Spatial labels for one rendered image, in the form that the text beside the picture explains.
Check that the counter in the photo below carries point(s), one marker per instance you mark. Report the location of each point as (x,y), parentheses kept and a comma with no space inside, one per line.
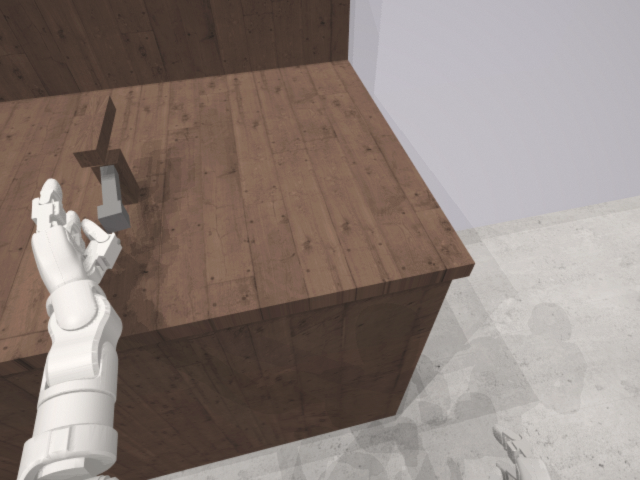
(286,261)

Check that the left robot forearm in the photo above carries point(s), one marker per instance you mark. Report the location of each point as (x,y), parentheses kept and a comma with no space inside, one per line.
(73,437)

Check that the left robot hand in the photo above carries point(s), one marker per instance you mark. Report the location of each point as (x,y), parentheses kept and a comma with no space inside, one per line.
(58,247)

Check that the tap lever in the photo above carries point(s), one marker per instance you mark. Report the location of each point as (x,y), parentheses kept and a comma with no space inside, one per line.
(112,214)

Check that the right robot hand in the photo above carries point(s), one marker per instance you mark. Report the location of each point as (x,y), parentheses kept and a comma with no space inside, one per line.
(520,451)

